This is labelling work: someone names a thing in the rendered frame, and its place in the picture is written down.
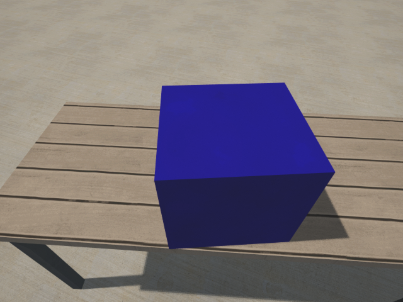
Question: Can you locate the carton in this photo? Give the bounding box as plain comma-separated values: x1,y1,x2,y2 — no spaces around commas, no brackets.
154,82,335,249

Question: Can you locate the table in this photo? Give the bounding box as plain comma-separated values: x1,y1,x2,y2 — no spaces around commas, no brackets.
0,102,403,302

